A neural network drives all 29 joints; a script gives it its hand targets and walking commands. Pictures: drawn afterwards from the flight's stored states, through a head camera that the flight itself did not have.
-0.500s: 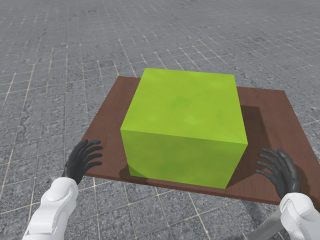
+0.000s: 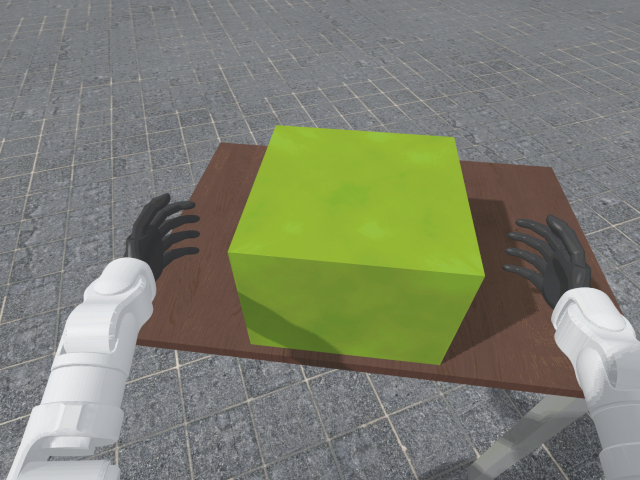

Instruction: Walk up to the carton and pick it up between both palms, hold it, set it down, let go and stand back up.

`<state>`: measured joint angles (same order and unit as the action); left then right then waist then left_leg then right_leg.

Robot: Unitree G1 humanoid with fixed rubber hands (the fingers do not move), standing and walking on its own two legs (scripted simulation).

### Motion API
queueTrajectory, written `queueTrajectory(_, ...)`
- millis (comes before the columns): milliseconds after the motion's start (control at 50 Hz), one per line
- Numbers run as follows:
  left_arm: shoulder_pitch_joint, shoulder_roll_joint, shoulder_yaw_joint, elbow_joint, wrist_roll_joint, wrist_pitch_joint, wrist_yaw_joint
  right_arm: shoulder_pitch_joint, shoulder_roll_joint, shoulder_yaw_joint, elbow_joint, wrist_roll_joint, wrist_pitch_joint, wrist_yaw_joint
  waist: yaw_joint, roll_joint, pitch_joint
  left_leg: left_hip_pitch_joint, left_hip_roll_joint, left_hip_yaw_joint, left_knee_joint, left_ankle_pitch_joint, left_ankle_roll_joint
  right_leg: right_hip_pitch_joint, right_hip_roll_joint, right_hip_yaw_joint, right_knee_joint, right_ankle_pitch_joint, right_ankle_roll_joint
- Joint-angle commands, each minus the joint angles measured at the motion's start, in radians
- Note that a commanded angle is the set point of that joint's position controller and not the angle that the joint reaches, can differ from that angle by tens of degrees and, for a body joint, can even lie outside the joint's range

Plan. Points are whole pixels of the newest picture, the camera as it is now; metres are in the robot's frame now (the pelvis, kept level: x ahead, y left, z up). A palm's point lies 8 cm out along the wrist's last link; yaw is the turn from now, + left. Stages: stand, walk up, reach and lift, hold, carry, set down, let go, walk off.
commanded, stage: reach and lift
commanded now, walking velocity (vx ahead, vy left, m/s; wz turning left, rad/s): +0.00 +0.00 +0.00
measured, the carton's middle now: (353, 239) +0.48 -0.03 +0.03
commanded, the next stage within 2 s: none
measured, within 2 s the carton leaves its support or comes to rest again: neither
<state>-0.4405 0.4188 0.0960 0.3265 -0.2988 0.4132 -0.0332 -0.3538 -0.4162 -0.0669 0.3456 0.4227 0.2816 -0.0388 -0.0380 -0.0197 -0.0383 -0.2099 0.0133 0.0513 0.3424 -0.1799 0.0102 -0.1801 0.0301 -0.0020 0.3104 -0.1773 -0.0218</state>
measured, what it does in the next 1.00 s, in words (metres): stands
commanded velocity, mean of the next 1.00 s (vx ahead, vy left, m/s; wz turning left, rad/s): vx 0.00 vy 0.00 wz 0.00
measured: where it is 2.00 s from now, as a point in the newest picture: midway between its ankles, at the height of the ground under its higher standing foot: outside the picture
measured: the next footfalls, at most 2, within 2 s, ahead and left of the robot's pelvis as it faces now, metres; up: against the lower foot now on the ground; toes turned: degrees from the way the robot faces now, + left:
none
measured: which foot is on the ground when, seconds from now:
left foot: down 0.00-1.00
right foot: down 0.00-1.00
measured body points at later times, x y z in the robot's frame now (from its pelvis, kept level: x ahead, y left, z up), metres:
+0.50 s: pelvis +0.00 +0.00 +0.00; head +0.02 +0.02 +0.45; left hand +0.45 +0.23 +0.17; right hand +0.41 -0.27 +0.16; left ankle +0.00 +0.11 -0.75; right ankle -0.01 -0.11 -0.75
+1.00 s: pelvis -0.01 +0.00 -0.01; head +0.03 +0.03 +0.44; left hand +0.48 +0.23 +0.20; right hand +0.45 -0.26 +0.20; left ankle +0.00 +0.11 -0.75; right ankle -0.01 -0.11 -0.75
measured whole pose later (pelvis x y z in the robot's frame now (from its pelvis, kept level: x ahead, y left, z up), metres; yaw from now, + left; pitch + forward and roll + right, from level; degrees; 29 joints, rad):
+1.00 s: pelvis -0.01 +0.00 -0.01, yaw +1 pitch +13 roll -1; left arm -1.23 0.51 -0.14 1.18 -0.39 0.29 -0.01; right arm -1.12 -0.49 0.03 1.13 0.44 0.25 0.02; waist -0.08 -0.02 -0.17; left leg -0.48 0.01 0.01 0.43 -0.18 0.01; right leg -0.43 0.04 -0.03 0.36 -0.16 -0.02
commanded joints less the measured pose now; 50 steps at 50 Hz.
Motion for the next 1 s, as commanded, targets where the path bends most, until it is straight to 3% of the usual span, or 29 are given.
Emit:
queueTrajectory(0, -0.441, 0.202, 0.062, -0.134, 0.002, -0.022, 0.003, -0.411, -0.224, -0.065, -0.137, 0.016, -0.032, 0.006, -0.010, 0.014, -0.382, 0.196, -0.007, -0.054, 0.015, 0.279, -0.018, 0.061, -0.002, 0.027, 0.000, 0.336, 0.021)
queueTrajectory(220, -0.672, 0.253, 0.046, -0.041, -0.001, -0.007, 0.010, -0.632, -0.270, -0.051, -0.041, 0.031, -0.031, 0.016, -0.023, 0.030, -0.531, 0.184, -0.016, -0.053, 0.055, 0.335, -0.018, 0.071, 0.003, 0.019, 0.035, 0.486, 0.043)
queueTrajectory(340, -0.783, 0.262, 0.021, 0.065, -0.002, 0.001, 0.022, -0.743, -0.296, -0.038, 0.095, 0.039, -0.027, 0.031, -0.031, 0.056, -0.566, 0.198, -0.008, -0.056, 0.063, 0.344, -0.025, 0.042, 0.010, -0.001, 0.040, 0.483, 0.041)
queueTrajectory(400, -0.852, 0.272, 0.005, 0.125, -0.020, -0.004, 0.024, -0.831, -0.295, -0.029, 0.120, 0.037, -0.029, 0.035, -0.027, 0.031, -0.599, 0.177, -0.012, -0.059, 0.071, 0.342, -0.019, 0.036, 0.010, -0.002, 0.048, 0.512, 0.046)
queueTrajectory(480, -0.934, 0.272, -0.025, 0.250, -0.022, -0.009, 0.025, -0.910, -0.305, -0.010, 0.235, 0.039, -0.023, 0.040, -0.030, 0.043, -0.594, 0.150, -0.011, -0.062, 0.072, 0.302, -0.019, 0.015, 0.007, -0.007, 0.051, 0.471, 0.048)
queueTrajectory(520, -0.999, 0.288, -0.039, 0.296, -0.043, -0.017, 0.027, -0.975, -0.312, 0.001, 0.261, 0.043, -0.018, 0.043, -0.032, 0.019, -0.593, 0.126, -0.009, -0.063, 0.065, 0.280, -0.011, 0.011, 0.008, -0.007, 0.052, 0.460, 0.051)
queueTrajectory(600, -1.080, 0.291, -0.073, 0.373, -0.061, -0.042, 0.030, -1.050, -0.306, 0.010, 0.324, 0.039, -0.023, 0.041, -0.035, 0.032, -0.664, 0.120, -0.011, -0.060, 0.083, 0.303, -0.013, -0.002, 0.005, -0.009, 0.059, 0.495, 0.052)
queueTrajectory(680, -1.194, 0.294, -0.118, 0.464, -0.086, -0.057, 0.034, -1.157, -0.321, 0.024, 0.412, 0.045, -0.015, 0.045, -0.033, 0.051, -0.652, 0.090, -0.008, -0.066, 0.071, 0.247, -0.016, -0.040, 0.004, -0.014, 0.056, 0.409, 0.042)
queueTrajectory(780, -1.277, 0.297, -0.152, 0.545, -0.107, -0.080, 0.041, -1.238, -0.326, 0.022, 0.466, 0.025, -0.022, 0.046, -0.042, 0.052, -0.729, 0.110, -0.004, -0.071, 0.098, 0.286, -0.021, -0.075, 0.007, -0.022, 0.064, 0.443, 0.040)
queueTrajectory(820, -1.287, 0.284, -0.174, 0.579, -0.107, -0.089, 0.038, -1.231, -0.314, 0.027, 0.524, 0.030, -0.026, 0.046, -0.052, 0.059, -0.735, 0.131, -0.001, -0.074, 0.111, 0.327, -0.027, -0.082, 0.010, -0.028, 0.069, 0.467, 0.040)
queueTrajectory(880, -1.303, 0.268, -0.196, 0.674, -0.104, -0.119, 0.030, -1.242, -0.301, 0.045, 0.617, 0.027, -0.033, 0.051, -0.055, 0.081, -0.687, 0.099, -0.001, -0.076, 0.107, 0.292, -0.032, -0.106, 0.004, -0.029, 0.065, 0.415, 0.037)
queueTrajectory(980, -1.195, 0.207, -0.219, 0.775, -0.071, -0.219, 0.007, -1.145, -0.250, 0.074, 0.673, 0.010, -0.111, 0.058, -0.051, 0.085, -0.648, 0.113, 0.003, -0.081, 0.122, 0.354, -0.039, -0.129, 0.007, -0.039, 0.069, 0.417, 0.030)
